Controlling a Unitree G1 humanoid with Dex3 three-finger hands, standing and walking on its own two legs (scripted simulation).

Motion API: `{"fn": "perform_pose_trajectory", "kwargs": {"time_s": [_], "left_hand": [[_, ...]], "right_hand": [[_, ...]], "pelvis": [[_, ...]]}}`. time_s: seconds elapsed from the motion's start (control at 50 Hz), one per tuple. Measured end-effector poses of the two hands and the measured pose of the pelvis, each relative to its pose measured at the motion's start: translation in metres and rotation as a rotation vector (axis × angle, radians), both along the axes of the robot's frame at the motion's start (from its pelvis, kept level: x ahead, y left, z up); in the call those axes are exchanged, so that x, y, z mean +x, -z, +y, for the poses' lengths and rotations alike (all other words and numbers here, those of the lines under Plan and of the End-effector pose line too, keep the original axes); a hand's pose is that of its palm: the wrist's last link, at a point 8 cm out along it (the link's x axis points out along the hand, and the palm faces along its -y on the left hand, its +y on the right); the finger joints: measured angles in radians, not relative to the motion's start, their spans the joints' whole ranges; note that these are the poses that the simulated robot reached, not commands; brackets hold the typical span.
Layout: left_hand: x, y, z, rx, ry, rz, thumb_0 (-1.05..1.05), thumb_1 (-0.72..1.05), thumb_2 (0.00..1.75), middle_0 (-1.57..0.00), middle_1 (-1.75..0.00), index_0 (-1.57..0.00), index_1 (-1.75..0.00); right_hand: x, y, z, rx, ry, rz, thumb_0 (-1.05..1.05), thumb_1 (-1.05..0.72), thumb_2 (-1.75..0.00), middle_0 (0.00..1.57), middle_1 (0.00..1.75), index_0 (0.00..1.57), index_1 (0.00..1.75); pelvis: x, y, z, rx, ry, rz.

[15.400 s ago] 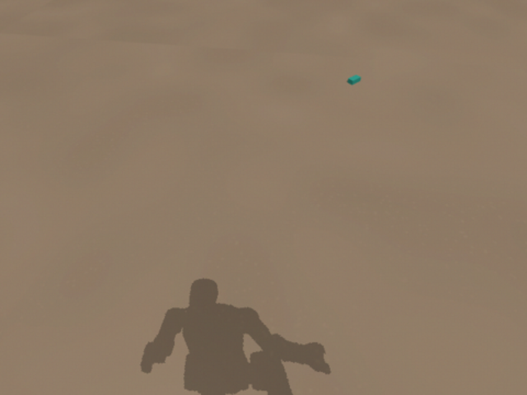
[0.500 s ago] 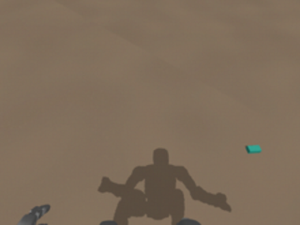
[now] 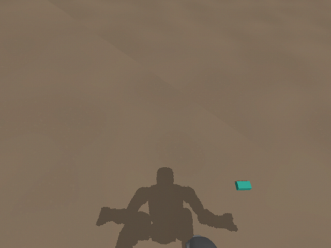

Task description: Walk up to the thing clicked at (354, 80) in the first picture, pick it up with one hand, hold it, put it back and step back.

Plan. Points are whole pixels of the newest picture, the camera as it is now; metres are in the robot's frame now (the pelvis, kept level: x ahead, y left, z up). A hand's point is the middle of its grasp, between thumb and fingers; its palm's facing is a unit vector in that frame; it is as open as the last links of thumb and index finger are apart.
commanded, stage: walk up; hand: left
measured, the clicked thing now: (243, 185) +0.61 -0.58 -0.73
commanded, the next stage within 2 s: none
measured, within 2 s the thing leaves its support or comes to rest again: neither
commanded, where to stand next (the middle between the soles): +0.28 -0.86 m, yaw +6 degrees
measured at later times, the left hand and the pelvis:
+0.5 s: hand out of the picture +0.12 +0.05 -0.16, palm faces -0.01 -0.95 -0.30, open 7.4 cm; pelvis +0.08 -0.22 +0.00, yaw +2 degrees
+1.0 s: hand out of the picture +0.15 -0.19 -0.14, palm faces +0.06 -0.93 -0.36, open 7.4 cm; pelvis +0.13 -0.47 +0.00, yaw +3 degrees
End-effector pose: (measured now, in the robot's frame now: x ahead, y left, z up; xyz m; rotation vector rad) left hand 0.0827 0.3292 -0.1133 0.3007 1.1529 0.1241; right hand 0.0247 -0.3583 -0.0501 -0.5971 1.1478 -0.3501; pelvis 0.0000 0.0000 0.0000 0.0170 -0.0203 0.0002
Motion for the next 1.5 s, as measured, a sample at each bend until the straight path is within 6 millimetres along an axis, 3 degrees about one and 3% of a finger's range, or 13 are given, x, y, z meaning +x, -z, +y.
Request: {"fn": "perform_pose_trajectory", "kwargs": {"time_s": [0.1, 0.16, 0.36, 0.52, 0.64, 0.74, 0.84, 0.96, 1.08, 1.16, 1.3, 1.4, 1.5], "left_hand": [[0.015, -0.004, -0.050, 0.075, -0.023, -0.029, 0.00, 0.90, 0.90, -0.21, -0.30, -0.20, -0.30], [0.006, -0.007, -0.084, 0.096, -0.066, -0.031, 0.00, 0.90, 0.90, -0.20, -0.30, -0.20, -0.30], [-0.014, -0.010, -0.176, 0.050, -0.145, 0.065, 0.01, 0.90, 0.90, -0.21, -0.30, -0.20, -0.30], [0.037, 0.010, -0.244, 0.001, -0.055, 0.058, 0.01, 0.90, 0.90, -0.21, -0.30, -0.20, -0.30], [0.078, 0.001, -0.286, 0.016, -0.009, 0.001, 0.01, 0.90, 0.90, -0.21, -0.30, -0.20, -0.30], [0.103, -0.006, -0.328, 0.082, -0.008, -0.026, 0.00, 0.90, 0.90, -0.20, -0.30, -0.20, -0.30], [0.092, -0.008, -0.385, 0.137, -0.056, -0.047, 0.00, 0.90, 0.90, -0.20, -0.30, -0.20, -0.30], [0.059, -0.017, -0.456, 0.082, -0.134, 0.052, 0.00, 0.90, 0.90, -0.21, -0.30, -0.20, -0.30], [0.056, -0.004, -0.506, 0.040, -0.162, 0.104, 0.01, 0.90, 0.90, -0.21, -0.30, -0.20, -0.30], [0.080, 0.014, -0.538, 0.014, -0.131, 0.100, 0.01, 0.90, 0.90, -0.21, -0.30, -0.20, -0.30], [0.145, 0.011, -0.586, 0.004, -0.036, 0.008, 0.01, 0.90, 0.90, -0.21, -0.30, -0.20, -0.30], [0.184, 0.003, -0.615, 0.048, -0.010, -0.067, 0.01, 0.90, 0.90, -0.21, -0.30, -0.20, -0.30], [0.205, -0.002, -0.663, 0.116, 0.005, -0.098, 0.00, 0.90, 0.90, -0.20, -0.30, -0.20, -0.30]], "right_hand": [[0.017, 0.015, -0.093, -0.042, 0.012, 0.034, 0.01, -0.89, -0.89, 0.21, 0.30, 0.21, 0.30], [0.037, 0.025, -0.129, -0.050, 0.042, 0.058, 0.01, -0.90, -0.89, 0.21, 0.30, 0.20, 0.30], [0.115, 0.025, -0.144, 0.092, -0.105, 0.018, 0.01, -0.90, -0.89, 0.20, 0.30, 0.20, 0.30], [0.110, 0.018, -0.201, 0.065, -0.038, -0.025, 0.00, -0.90, -0.89, 0.21, 0.30, 0.21, 0.30], [0.096, 0.003, -0.279, 0.007, -0.011, -0.003, 0.01, -0.90, -0.89, 0.21, 0.30, 0.21, 0.30], [0.088, 0.007, -0.366, -0.036, 0.017, 0.035, 0.01, -0.89, -0.89, 0.21, 0.30, 0.21, 0.30], [0.104, 0.029, -0.445, -0.070, 0.067, 0.093, 0.01, -0.90, -0.89, 0.21, 0.30, 0.20, 0.30], [0.151, 0.029, -0.461, 0.029, -0.001, 0.076, 0.01, -0.90, -0.89, 0.20, 0.30, 0.20, 0.30], [0.185, 0.027, -0.468, 0.086, -0.082, 0.084, 0.01, -0.90, -0.89, 0.20, 0.30, 0.20, 0.30], [0.192, 0.029, -0.489, 0.068, -0.090, 0.057, 0.00, -0.90, -0.89, 0.21, 0.30, 0.21, 0.30], [0.185, 0.007, -0.558, 0.011, -0.026, 0.006, 0.00, -0.90, -0.89, 0.21, 0.30, 0.21, 0.30], [0.177, 0.002, -0.625, -0.037, -0.031, 0.016, 0.01, -0.90, -0.89, 0.21, 0.30, 0.21, 0.30], [0.173, 0.015, -0.713, -0.071, -0.010, 0.040, 0.01, -0.89, -0.89, 0.21, 0.30, 0.21, 0.30]], "pelvis": [[0.017, 0.017, -0.070, -0.013, -0.002, 0.011], [0.027, 0.018, -0.100, -0.020, -0.020, 0.008], [0.062, -0.005, -0.171, -0.020, -0.048, 0.005], [0.078, 0.000, -0.228, 0.010, -0.037, -0.018], [0.086, 0.000, -0.285, -0.005, -0.021, -0.012], [0.096, 0.011, -0.351, -0.008, -0.019, 0.001], [0.107, 0.023, -0.413, -0.018, -0.031, -0.001], [0.125, -0.001, -0.455, -0.024, -0.046, -0.005], [0.145, -0.005, -0.496, -0.027, -0.066, -0.001], [0.152, 0.004, -0.520, -0.001, -0.079, -0.006], [0.158, 0.001, -0.573, -0.005, -0.050, -0.021], [0.160, 0.008, -0.624, -0.012, -0.036, -0.017], [0.169, 0.025, -0.692, -0.006, -0.026, 0.003]]}}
